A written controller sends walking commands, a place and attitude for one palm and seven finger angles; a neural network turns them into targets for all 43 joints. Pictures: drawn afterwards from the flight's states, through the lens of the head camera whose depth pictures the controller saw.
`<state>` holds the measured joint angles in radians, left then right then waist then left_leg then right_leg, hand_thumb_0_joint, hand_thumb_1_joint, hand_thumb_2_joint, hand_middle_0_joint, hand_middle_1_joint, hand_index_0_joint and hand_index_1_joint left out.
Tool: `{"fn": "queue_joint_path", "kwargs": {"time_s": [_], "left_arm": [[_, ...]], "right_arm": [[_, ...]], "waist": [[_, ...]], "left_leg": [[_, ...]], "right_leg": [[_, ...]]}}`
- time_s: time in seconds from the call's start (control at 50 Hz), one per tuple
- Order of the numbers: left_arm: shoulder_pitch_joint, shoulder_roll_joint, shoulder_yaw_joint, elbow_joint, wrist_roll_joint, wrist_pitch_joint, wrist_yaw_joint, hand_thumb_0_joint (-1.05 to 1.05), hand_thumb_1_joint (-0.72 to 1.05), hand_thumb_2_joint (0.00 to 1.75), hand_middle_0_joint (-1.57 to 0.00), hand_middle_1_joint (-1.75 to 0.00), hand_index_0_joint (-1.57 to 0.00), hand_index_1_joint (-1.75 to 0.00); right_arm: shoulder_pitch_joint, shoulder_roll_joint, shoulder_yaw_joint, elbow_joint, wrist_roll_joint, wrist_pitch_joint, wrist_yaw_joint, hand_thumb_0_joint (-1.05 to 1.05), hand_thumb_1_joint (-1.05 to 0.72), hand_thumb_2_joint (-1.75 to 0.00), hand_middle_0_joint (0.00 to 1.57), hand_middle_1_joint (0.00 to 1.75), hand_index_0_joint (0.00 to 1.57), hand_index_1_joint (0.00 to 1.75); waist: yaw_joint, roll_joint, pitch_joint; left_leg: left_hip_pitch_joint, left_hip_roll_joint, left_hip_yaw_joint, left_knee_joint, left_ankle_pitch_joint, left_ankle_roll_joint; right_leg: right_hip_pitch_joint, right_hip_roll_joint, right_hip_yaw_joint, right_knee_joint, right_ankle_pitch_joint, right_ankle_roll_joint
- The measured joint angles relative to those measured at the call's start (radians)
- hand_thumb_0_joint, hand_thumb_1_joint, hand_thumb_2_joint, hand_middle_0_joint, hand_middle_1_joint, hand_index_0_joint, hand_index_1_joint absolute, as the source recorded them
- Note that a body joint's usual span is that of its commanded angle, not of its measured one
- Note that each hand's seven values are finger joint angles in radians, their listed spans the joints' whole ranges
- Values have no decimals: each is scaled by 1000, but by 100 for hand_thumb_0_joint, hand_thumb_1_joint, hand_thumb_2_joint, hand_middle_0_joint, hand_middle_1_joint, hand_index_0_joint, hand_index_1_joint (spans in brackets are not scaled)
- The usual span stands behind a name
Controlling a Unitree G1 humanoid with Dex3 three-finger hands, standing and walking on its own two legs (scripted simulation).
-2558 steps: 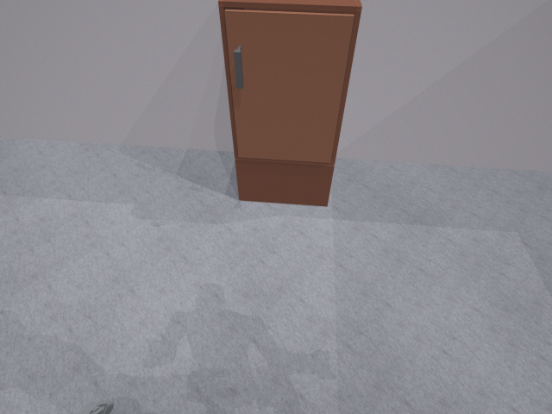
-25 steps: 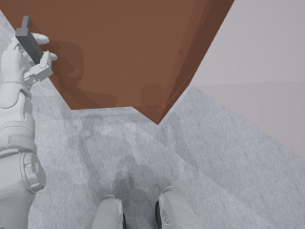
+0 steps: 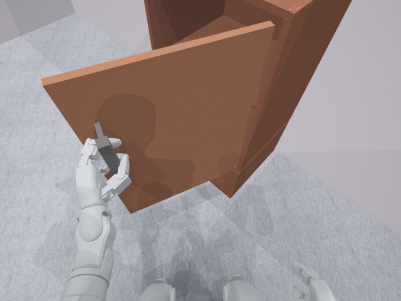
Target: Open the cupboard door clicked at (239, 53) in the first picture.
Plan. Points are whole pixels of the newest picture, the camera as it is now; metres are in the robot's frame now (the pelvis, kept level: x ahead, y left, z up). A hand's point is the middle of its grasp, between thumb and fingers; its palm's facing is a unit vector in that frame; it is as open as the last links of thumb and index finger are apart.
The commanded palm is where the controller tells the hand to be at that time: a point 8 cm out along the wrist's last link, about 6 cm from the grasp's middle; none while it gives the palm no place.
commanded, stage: pull the door open along its arc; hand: left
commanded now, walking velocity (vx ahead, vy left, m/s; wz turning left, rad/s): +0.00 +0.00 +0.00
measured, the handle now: (109, 152) +0.40 +0.19 +0.04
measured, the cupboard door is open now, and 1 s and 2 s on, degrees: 68 84 86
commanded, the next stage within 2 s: open thumb and fingers to let go in 0.40 s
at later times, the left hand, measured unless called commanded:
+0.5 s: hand (160, 212) +0.28 +0.08 +0.03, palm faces +0.42 -0.91 +0.02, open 6.1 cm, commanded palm +0.24 +0.13 +0.03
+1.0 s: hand (156, 209) +0.28 +0.09 +0.03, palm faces +0.40 -0.92 +0.00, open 12.2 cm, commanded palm +0.24 +0.13 +0.03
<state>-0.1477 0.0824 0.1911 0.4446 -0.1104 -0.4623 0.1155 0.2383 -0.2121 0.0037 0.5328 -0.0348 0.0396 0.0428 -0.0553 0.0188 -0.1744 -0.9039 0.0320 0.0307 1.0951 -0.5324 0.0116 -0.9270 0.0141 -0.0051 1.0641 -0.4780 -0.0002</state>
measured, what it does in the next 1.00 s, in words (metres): stands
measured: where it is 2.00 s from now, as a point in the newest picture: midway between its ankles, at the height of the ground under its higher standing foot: outside the picture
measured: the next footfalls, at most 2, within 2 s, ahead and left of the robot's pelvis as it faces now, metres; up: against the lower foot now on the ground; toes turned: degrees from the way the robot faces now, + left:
none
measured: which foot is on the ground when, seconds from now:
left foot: down 0.00-1.00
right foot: down 0.00-1.00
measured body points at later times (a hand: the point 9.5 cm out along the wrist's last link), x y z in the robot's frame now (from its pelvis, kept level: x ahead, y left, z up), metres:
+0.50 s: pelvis +0.00 -0.04 +0.00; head +0.06 -0.05 +0.45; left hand +0.25 +0.13 +0.04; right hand +0.15 -0.27 -0.11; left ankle -0.01 +0.11 -0.66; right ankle +0.01 -0.12 -0.66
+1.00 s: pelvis -0.02 -0.02 +0.00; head +0.04 -0.03 +0.44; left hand +0.26 +0.13 +0.04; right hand +0.17 -0.23 -0.11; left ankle -0.01 +0.11 -0.66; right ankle +0.01 -0.12 -0.66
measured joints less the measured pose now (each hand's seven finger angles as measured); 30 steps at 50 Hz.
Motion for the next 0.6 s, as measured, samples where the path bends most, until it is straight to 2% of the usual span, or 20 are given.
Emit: {"fn": "queue_joint_path", "kwargs": {"time_s": [0.08,0.18,0.28,0.46,0.54,0.6], "left_arm": [[29,-44,-60,-32,57,3,132,3,64,73,-38,-132,-37,-132],[60,-79,-110,-52,90,12,231,3,64,73,-38,-132,-37,-132],[113,-87,-149,-80,113,15,266,4,64,73,-37,-132,-37,-133],[264,-133,-258,-181,114,9,311,4,67,75,-33,-132,-37,-134],[297,-161,-308,-201,158,-5,368,4,68,77,-33,-133,-36,-134],[270,-152,-308,-179,194,-20,391,3,66,78,-34,-133,-36,-134]], "right_arm": [[-47,19,7,3,-19,2,-2,1,-91,-90,20,30,20,30],[-70,40,15,20,-31,-2,-14,1,-91,-90,21,30,20,30],[-57,43,12,37,-35,-8,-23,1,-91,-90,21,30,21,30],[-13,10,-20,61,-38,-39,-20,1,-91,-90,21,30,20,30],[-14,0,-32,67,-45,-55,-19,1,-91,-90,20,30,20,30],[-32,3,-34,79,-50,-59,-27,1,-91,-90,20,30,20,30]], "waist": [[21,-3,7],[33,-5,10],[34,-6,12],[30,4,11],[35,4,11],[40,1,13]], "left_leg": [[5,-6,-8,15,1,-10],[19,-7,-26,14,8,-26],[42,-6,-43,-2,16,-41],[77,-8,-59,-32,25,-56],[68,-14,-64,-25,24,-57],[51,-18,-66,-9,22,-57]], "right_leg": [[1,-6,-8,31,-12,-10],[16,-8,-26,42,-18,-26],[40,-7,-43,34,-20,-43],[76,-9,-58,16,-24,-56],[68,-15,-63,28,-30,-58],[51,-19,-65,47,-36,-59]]}}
